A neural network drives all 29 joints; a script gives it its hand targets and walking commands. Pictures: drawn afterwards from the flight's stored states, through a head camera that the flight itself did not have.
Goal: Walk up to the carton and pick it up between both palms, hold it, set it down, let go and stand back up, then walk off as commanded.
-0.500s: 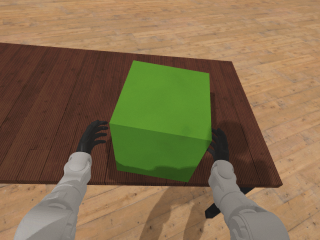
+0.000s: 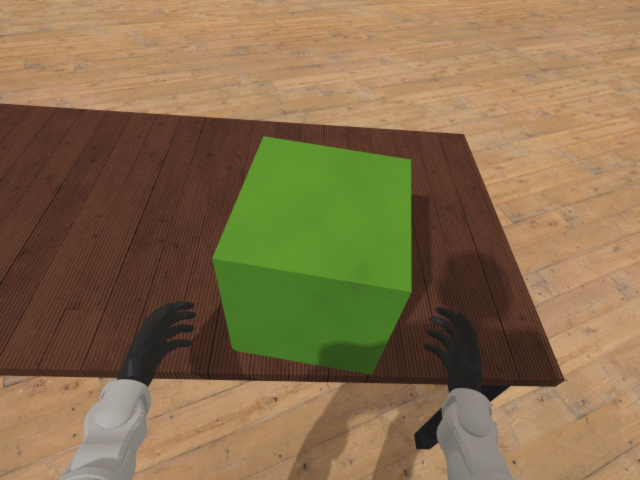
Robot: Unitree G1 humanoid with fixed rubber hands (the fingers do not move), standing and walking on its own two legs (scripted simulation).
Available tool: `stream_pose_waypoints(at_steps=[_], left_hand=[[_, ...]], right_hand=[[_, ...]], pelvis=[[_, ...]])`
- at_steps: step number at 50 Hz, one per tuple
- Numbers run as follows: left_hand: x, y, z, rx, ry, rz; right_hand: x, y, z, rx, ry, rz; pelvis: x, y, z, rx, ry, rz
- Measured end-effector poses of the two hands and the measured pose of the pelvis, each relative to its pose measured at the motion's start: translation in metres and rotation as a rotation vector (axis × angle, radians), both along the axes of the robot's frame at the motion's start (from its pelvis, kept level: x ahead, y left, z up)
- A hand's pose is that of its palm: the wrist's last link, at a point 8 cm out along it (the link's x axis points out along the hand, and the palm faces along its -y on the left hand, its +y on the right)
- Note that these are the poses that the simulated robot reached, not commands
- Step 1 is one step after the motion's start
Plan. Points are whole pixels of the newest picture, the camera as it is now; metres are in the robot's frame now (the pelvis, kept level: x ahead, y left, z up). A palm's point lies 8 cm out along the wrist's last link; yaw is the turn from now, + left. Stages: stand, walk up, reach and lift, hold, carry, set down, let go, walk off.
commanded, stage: set down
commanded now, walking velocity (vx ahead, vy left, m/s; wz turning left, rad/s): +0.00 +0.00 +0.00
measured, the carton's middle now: (318, 258) +0.43 -0.01 -0.01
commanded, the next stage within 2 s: none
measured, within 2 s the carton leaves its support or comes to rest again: neither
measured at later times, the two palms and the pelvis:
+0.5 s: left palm (111, 429) +0.20 +0.23 -0.02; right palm (469, 428) +0.19 -0.19 -0.02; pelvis +0.01 -0.01 +0.00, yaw +0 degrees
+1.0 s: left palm (118, 435) +0.19 +0.23 -0.03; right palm (465, 421) +0.20 -0.19 -0.03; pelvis +0.02 -0.01 +0.01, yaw +0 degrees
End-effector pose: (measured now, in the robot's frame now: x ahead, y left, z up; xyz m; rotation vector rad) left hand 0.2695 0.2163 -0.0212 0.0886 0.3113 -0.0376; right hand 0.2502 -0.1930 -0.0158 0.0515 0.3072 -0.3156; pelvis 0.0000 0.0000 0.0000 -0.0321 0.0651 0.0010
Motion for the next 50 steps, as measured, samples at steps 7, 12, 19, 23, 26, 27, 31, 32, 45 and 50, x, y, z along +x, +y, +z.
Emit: stream_pose_waypoints(at_steps=[7,12,19,23,26,27,31,32,45,50], left_hand=[[-0.024,0.004,0.007,0.009,-0.003,0.006],[-0.043,0.008,0.002,0.007,0.037,0.009],[-0.064,0.014,0.003,0.013,0.054,0.013],[-0.071,0.015,0.001,0.01,0.063,0.017],[-0.075,0.015,0.0,0.01,0.071,0.015],[-0.076,0.015,-0.001,0.01,0.077,0.014],[-0.08,0.014,-0.005,0.01,0.105,0.015],[-0.08,0.014,-0.006,0.01,0.112,0.017],[-0.076,0.011,-0.012,0.014,0.192,0.029],[-0.077,0.012,-0.013,0.016,0.217,0.041]], right_hand=[[-0.023,0.005,-0.002,0.001,0.005,0.049],[-0.043,0.006,-0.008,-0.003,0.039,0.051],[-0.058,0.005,-0.002,-0.009,0.023,0.044],[-0.06,0.006,-0.004,-0.007,0.039,0.046],[-0.061,0.006,-0.004,-0.006,0.044,0.049],[-0.061,0.006,-0.005,-0.005,0.048,0.05],[-0.061,0.007,-0.006,-0.005,0.06,0.06],[-0.061,0.007,-0.007,-0.004,0.063,0.064],[-0.053,0.005,-0.014,-0.012,0.117,0.097],[-0.051,0.005,-0.014,-0.012,0.119,0.106]], pelvis=[[0.004,-0.007,0.003,0.009,-0.042,0.001],[0.005,-0.009,0.003,0.012,-0.057,0.002],[0.005,-0.008,0.003,0.011,-0.064,0.002],[0.005,-0.008,0.003,0.011,-0.074,0.002],[0.006,-0.008,0.003,0.011,-0.081,0.003],[0.006,-0.008,0.003,0.011,-0.083,0.003],[0.007,-0.008,0.004,0.012,-0.087,0.003],[0.007,-0.009,0.004,0.012,-0.088,0.003],[0.02,-0.013,0.007,0.017,-0.076,0.003],[0.024,-0.013,0.008,0.018,-0.075,0.003]])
